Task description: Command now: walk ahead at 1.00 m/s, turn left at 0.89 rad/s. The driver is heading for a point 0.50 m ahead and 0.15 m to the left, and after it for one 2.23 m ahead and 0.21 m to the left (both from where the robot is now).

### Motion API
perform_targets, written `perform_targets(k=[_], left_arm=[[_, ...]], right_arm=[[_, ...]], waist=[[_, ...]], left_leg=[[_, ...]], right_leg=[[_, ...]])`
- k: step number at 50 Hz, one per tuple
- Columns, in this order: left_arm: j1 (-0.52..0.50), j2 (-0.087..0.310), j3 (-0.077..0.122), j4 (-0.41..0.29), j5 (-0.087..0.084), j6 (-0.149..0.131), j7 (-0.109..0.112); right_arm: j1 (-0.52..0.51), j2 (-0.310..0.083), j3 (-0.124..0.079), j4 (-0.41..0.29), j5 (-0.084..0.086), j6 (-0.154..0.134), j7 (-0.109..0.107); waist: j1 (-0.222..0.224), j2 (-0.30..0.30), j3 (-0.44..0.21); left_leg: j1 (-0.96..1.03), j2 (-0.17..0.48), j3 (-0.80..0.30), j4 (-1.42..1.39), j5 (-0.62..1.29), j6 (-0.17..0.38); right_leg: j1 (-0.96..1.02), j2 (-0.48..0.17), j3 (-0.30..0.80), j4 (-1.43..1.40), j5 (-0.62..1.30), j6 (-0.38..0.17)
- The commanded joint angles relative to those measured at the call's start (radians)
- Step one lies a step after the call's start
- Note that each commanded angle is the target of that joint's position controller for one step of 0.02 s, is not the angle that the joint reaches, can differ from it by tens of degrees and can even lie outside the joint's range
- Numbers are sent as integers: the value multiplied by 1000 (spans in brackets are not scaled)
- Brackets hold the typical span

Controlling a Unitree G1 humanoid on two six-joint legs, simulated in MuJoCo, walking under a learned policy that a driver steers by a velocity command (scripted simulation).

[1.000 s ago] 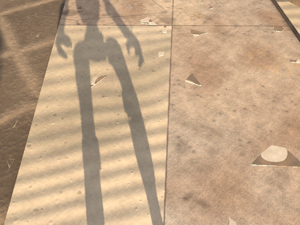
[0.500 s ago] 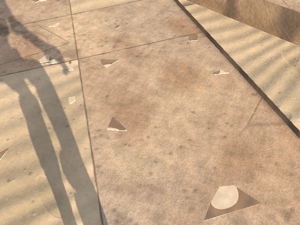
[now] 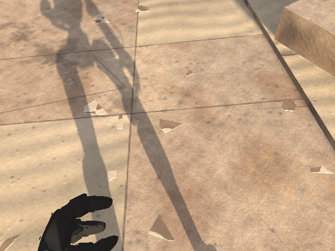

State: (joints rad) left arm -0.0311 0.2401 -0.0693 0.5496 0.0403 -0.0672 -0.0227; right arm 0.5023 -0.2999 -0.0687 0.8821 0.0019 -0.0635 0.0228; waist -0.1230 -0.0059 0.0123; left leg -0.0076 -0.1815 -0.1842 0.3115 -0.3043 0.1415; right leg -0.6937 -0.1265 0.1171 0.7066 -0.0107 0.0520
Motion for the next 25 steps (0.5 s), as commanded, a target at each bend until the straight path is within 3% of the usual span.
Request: perform_targets(k=[1,3,4,5,6,7,8,9,10,11,13,15,17,19,20,22,23,24,25], left_arm=[[-69,110,37,-64,-14,-12,7],[34,167,63,-33,-11,-22,22],[185,207,85,5,-12,-29,33],[405,260,114,52,-2,-37,50],[602,342,146,81,34,-39,68],[495,405,163,80,33,-24,59],[380,278,151,57,26,-15,54],[336,194,132,61,18,-11,49],[341,160,124,85,22,-11,45],[373,146,119,122,18,-15,47],[429,97,108,188,-3,-33,34],[425,95,109,210,-18,-49,22],[383,117,113,219,-16,-61,22],[388,132,116,238,-14,-64,25],[406,161,120,244,-11,-67,25],[475,181,121,272,-9,-65,32],[511,208,124,284,-8,-59,39],[513,247,129,291,-7,-48,47],[489,290,135,287,-10,-34,52]], right_arm=[[-36,-193,-57,-74,4,-16,-3],[-47,-219,-65,-79,-5,-13,-12],[-81,-248,-71,-85,-10,-15,-9],[-139,-232,-67,-103,-12,-27,-7],[-156,-78,-27,-149,-2,-41,-13],[-63,-28,3,-216,32,-34,-8],[-147,-105,-2,-177,2,-9,-19],[-224,-121,-6,-181,-18,1,-9],[-271,-115,-8,-184,-27,11,5],[-300,-91,-4,-204,-39,23,21],[-341,-43,12,-240,-40,50,40],[-401,-26,27,-291,-40,63,52],[-456,-31,37,-332,-39,65,63],[-506,-41,45,-343,-32,67,74],[-547,-28,55,-366,-34,65,81],[-594,-29,62,-361,-43,57,84],[-562,-33,62,-340,-47,52,78],[-476,-55,55,-307,-52,46,68],[-324,-99,35,-254,-56,42,53]], waist=[[20,60,39],[70,64,-48],[161,46,-145],[282,35,-251],[326,-169,-394],[198,-457,-472],[203,-236,-284],[208,-108,-158],[201,-37,-91],[186,-56,-50],[160,-103,-9],[134,-95,8],[103,-96,42],[103,-48,83],[103,-52,121],[118,-30,125],[102,-57,91],[45,-90,42],[-38,-108,-30]], left_leg=[[-238,184,-206,-82,433,77],[-138,192,-216,96,649,34],[-146,166,-189,288,715,10],[-287,131,-161,548,610,-8],[-509,62,-59,892,44,-9],[-729,46,35,1092,-201,-26],[-826,146,65,1136,-82,-19],[-825,184,95,1082,-5,-28],[-799,214,103,1043,19,-38],[-792,237,100,1022,21,-43],[-815,268,115,1016,25,-47],[-828,273,142,975,83,-47],[-799,272,169,875,196,-47],[-743,245,243,728,272,-35],[-705,251,277,621,283,-20],[-562,170,363,492,289,18],[-465,122,370,464,269,34],[-341,84,346,439,222,52],[-168,56,311,414,157,71]], right_leg=[[315,102,-112,-152,97,-6],[447,146,-102,-207,-33,-25],[616,151,-104,-212,-108,-41],[870,62,-38,-158,-222,-66],[1118,-224,286,-216,-635,-104],[1153,-391,826,-446,-799,-196],[1012,-328,711,-455,-894,-199],[885,-273,491,-435,-704,-181],[792,-226,338,-436,-486,-163],[737,-191,224,-444,-358,-149],[700,-160,74,-455,-137,-119],[662,-150,-53,-487,41,-104],[608,-123,-177,-535,128,-93],[591,-72,-297,-571,227,-73],[580,-91,-326,-574,320,-66],[606,-76,-374,-546,685,-53],[632,-95,-362,-507,872,-63],[649,-125,-352,-407,1018,-78],[632,-143,-338,-216,1087,-98]])
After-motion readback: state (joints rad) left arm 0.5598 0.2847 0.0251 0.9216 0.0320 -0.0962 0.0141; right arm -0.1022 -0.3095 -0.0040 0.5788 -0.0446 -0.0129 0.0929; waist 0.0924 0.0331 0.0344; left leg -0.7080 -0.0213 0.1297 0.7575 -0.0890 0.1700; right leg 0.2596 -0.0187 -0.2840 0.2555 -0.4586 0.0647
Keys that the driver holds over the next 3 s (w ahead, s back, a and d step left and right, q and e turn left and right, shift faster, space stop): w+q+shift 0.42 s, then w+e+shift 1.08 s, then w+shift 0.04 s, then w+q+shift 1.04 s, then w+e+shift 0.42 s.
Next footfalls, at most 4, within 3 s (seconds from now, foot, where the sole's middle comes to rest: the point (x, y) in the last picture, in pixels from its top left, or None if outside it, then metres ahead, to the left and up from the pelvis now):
0.10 right None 0.30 -0.19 -0.77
0.54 left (124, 219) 0.63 0.13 -0.77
0.98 right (116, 132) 1.09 0.16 -0.77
1.40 left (82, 80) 1.51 0.34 -0.77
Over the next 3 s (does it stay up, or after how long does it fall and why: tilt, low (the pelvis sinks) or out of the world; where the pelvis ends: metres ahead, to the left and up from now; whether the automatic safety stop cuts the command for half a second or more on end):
stays up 2.72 0.19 0.00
